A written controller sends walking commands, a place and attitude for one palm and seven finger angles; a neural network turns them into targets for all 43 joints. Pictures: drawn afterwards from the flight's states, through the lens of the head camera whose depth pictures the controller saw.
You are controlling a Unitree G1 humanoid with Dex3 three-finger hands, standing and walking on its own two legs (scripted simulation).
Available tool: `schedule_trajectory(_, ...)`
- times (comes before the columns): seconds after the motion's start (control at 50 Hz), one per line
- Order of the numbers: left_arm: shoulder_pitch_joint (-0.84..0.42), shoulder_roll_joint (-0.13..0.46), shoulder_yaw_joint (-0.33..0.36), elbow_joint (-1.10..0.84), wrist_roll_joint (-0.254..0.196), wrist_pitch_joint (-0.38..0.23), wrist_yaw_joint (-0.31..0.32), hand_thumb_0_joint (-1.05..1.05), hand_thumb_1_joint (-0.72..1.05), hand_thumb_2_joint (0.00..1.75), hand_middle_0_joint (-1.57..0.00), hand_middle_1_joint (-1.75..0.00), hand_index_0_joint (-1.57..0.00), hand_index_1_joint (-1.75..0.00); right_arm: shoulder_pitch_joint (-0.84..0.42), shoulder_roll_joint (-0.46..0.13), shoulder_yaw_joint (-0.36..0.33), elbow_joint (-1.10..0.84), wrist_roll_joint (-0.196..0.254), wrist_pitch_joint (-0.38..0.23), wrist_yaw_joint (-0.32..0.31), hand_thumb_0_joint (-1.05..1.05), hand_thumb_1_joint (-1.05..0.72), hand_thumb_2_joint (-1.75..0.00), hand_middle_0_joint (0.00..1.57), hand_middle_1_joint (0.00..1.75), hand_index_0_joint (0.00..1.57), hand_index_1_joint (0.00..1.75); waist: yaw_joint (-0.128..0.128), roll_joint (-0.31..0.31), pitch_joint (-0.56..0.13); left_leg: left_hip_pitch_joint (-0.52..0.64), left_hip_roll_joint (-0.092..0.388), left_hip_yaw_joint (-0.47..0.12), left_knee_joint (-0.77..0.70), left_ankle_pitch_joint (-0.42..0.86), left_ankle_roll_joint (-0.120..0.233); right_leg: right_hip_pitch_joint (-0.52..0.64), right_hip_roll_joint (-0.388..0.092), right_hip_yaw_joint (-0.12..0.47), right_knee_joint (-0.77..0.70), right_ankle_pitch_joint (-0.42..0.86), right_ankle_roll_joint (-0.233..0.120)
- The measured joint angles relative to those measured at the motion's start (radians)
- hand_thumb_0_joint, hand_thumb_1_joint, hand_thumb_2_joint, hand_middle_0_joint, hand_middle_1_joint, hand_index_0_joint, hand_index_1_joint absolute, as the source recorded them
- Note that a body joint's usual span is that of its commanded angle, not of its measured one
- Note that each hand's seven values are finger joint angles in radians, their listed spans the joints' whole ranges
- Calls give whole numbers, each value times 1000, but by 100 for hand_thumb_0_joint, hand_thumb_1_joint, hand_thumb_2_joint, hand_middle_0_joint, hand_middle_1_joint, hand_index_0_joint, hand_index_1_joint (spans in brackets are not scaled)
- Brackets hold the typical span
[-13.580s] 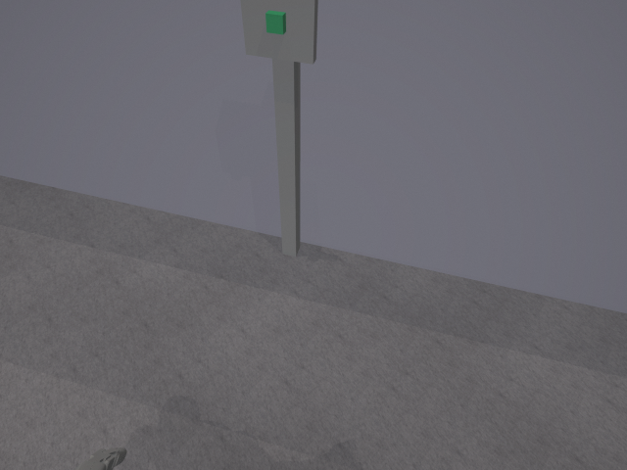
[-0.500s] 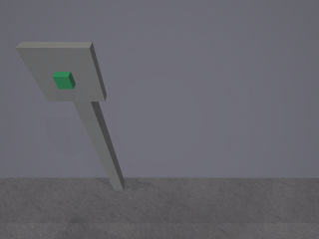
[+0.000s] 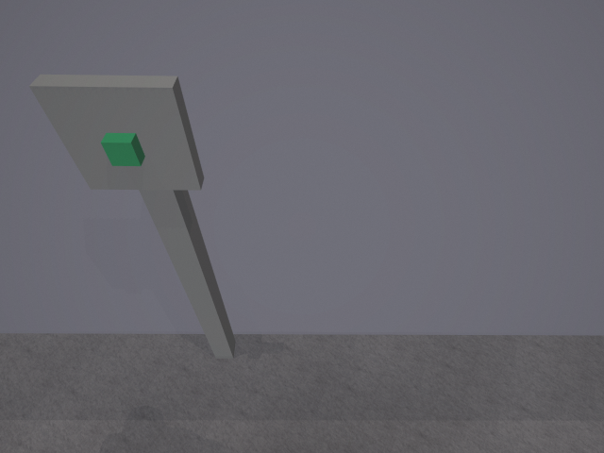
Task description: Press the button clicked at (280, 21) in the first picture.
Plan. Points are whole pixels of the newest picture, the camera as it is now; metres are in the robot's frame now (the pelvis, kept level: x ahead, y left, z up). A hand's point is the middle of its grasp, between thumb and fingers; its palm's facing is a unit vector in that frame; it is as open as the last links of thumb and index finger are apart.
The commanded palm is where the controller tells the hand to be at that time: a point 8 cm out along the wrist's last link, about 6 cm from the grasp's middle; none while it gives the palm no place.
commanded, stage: raise the hand and make a fist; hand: left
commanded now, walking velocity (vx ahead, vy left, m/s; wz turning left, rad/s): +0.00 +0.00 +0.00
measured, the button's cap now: (124, 148) +0.47 +0.29 +0.14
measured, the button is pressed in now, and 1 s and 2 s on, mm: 0 0 0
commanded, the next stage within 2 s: none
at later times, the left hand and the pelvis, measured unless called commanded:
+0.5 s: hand out of the picture +0.12 +0.16 -0.04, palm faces +0.05 -1.00 +0.03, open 5.3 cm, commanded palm +0.11 +0.23 -0.01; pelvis -0.04 +0.01 -0.05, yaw +2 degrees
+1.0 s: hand (108, 402) +0.16 +0.22 +0.05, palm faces +0.20 -0.98 -0.09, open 3.1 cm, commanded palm +0.13 +0.26 +0.06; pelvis -0.04 +0.02 -0.04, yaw +2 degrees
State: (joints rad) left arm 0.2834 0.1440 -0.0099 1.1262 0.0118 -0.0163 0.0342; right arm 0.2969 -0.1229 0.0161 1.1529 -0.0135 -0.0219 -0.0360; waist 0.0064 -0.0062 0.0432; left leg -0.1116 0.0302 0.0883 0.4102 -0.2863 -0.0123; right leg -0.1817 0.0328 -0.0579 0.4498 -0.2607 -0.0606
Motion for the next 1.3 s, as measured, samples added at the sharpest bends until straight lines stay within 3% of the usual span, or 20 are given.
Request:
schedule_trajectory(0.08, 0, -3, 0, 0, 3, -6, 8, 1, 92, 90, -20, -30, -20, -30, -4, -3, -2, -5, 4, 3, 3, 0, -91, -90, 20, 29, 20, 30, 1, 7, -3, -20, 6, -1, 31, -9, 1, -5, 3, -3, 0, 1, 4)
schedule_trajectory(0.12, 113, 14, 6, -334, -67, 85, 32, 3, 95, 90, -21, -30, -20, -30, 28, -22, 9, -95, 20, -40, -16, 1, -92, -90, 21, 30, 20, 30, 10, 13, 3, -27, 6, -8, 47, -26, 1, -21, 6, 5, 23, -3, 6)
schedule_trajectory(0.18, 186, 38, 6, -707, -128, 26, 93, 5, 97, 90, -23, -32, -23, -33, 60, -76, -10, -188, 48, -155, -43, 2, -93, -90, 21, 30, 20, 30, 6, 40, -33, -54, -15, -24, 72, -27, 11, -42, -17, -9, 58, -22, 13)
schedule_trajectory(0.26, 107, 23, 13, -967, -170, -109, 75, 4, 95, 90, -28, -39, -28, -39, 2, -148, -33, -318, 46, -230, -41, 2, -92, -90, 21, 30, 20, 30, -29, 68, -92, -155, -40, -46, 162, -46, 29, -132, -49, -31, 147, -52, 28)
schedule_trajectory(0.3, 51, -2, 25, -1008, -189, -224, 15, 3, 95, 90, -32, -43, -31, -43, -46, -157, -45, -387, 35, -248, -25, 2, -92, -90, 20, 29, 20, 30, -35, 52, -128, -234, -44, -39, 227, -66, 30, -217, -57, -23, 221, -74, 29)
schedule_trajectory(0.38, 55, -50, 31, -1046, -222, -427, -178, 1, 93, 90, -41, -53, -41, -53, -126, -147, -63, -532, 21, -238, 30, 1, -91, -90, 20, 29, 20, 30, -30, -18, -150, -354, -34, -17, 362, -119, 25, -349, -54, -2, 361, -119, 19)
schedule_trajectory(0.44, 143, -42, 17, -1070, -186, -415, -233, 1, 92, 90, -49, -62, -49, -62, -153, -151, -70, -642, 23, -197, 46, 1, -91, -90, 20, 29, 20, 30, -9, -50, -140, -409, -29, -17, 445, -152, 25, -403, -54, -3, 439, -151, 14)
schedule_trajectory(0.54, 286, 17, 29, -1135, -160, -343, -149, 1, 90, 90, -63, -76, -63, -76, -158, -150, -64, -742, 18, -157, 36, 1, -91, -90, 20, 29, 20, 30, 39, -42, -128, -493, -25, -51, 543, -185, 25, -460, -56, -37, 504, -176, 11)
schedule_trajectory(0.62, 284, 43, 70, -1241, -189, -436, -104, 2, 90, 90, -74, -88, -73, -88, -149, -125, -21, -717, 13, -173, 24, 1, -91, -90, 20, 29, 20, 30, 60, -10, -128, -556, -21, -90, 609, -199, 23, -493, -55, -76, 533, -183, 8)
schedule_trajectory(0.68, 186, 41, 56, -1296, -213, -479, -154, 2, 90, 90, -82, -97, -81, -97, -139, -105, 26, -673, 20, -183, 18, 1, -91, -90, 20, 30, 20, 30, 56, 25, -119, -580, -21, -111, 638, -201, 23, -499, -55, -97, 540, -180, 8)
schedule_trajectory(0.74, 81, 58, 27, -1291, -210, -407, -237, 2, 90, 90, -90, -106, -89, -106, -111, -76, 67, -640, 37, -172, 9, 1, -90, -90, 21, 30, 20, 30, 35, 42, -117, -574, -20, -106, 623, -190, 25, -495, -53, -91, 523, -166, 12)
schedule_trajectory(0.8, 48, 85, 19, -1259, -214, -231, -280, 1, 90, 90, -98, -115, -98, -115, -62, -56, 86, -635, 54, -140, -4, 1, -90, -90, 21, 30, 20, 30, 4, 43, -117, -528, -19, -79, 564, -170, 30, -467, -51, -64, 480, -145, 18)
schedule_trajectory(0.84, 72, 88, 37, -1259, -236, -128, -257, 1, 90, 90, -103, -121, -103, -121, -30, -54, 84, -634, 59, -126, -16, 1, -90, -90, 21, 30, 20, 30, -16, 39, -115, -485, -19, -59, 516, -157, 32, -436, -48, -45, 445, -132, 22)
schedule_trajectory(0.88, 116, 81, 72, -1282, -258, -81, -201, 2, 90, 90, -109, -127, -109, -127, -2, -59, 70, -629, 59, -125, -24, 1, -90, -90, 21, 30, 20, 30, -25, 34, -114, -446, -17, -46, 478, -149, 33, -405, -43, -31, 413, -122, 24)
schedule_trajectory(0.92, 161, 72, 112, -1317, -265, -93, -139, 2, 90, 90, -114, -133, -114, -133, 24, -71, 48, -621, 57, -138, -26, 1, -90, -90, 21, 30, 20, 30, -22, 30, -114, -418, -15, -41, 452, -145, 33, -380, -39, -26, 388, -116, 24)
schedule_trajectory(0.98, 197, 78, 157, -1368, -247, -173, -84, 2, 90, 90, -120, -139, -120, -139, 48, -103, 21, -604, 46, -171, -19, 1, -90, -90, 21, 30, 20, 30, -10, 28, -113, -404, -17, -49, 440, -146, 34, -360, -41, -33, 373, -117, 26)
schedule_trajectory(1.06, 188, 85, 154, -1387, -246, -252, -129, 2, 90, 90, -125, -145, -125, -145, 35, -154, 6, -581, 46, -214, -12, 1, -90, -90, 21, 30, 20, 30, 1, 46, -107, -399, -25, -67, 445, -151, 38, -340, -48, -51, 364, -123, 31)
schedule_trajectory(1.16, 143, 100, 112, -1347, -253, -181, -229, 2, 90, 90, -128, -148, -128, -148, -16, -163, 6, -580, 61, -242, -32, 1, -90, -90, 21, 30, 20, 30, 6, 52, -110, -359, -29, -66, 409, -143, 42, -302, -50, -49, 330, -116, 37)
schedule_trajectory(1.22, 128, 119, 136, -1340, -263, -121, -226, 2, 90, 90, -129, -149, -129, -149, -39, -142, 11, -593, 63, -248, -40, 1, -90, -90, 20, 30, 20, 30, 9, 44, -116, -317, -29, -60, 369, -134, 40, -266, -47, -42, 297, -108, 36)
schedule_trajectory(1.3, 92, 125, 204, -1358, -288, -98, -200, 2, 90, 90, -130, -149, -129, -149, -54, -119, 28, -601, 62, -262, -37, 1, -90, -90, 20, 30, 20, 30, 24, 38, -118, -264, -27, -65, 326, -125, 36, -210, -43, -47, 253, -100, 35)
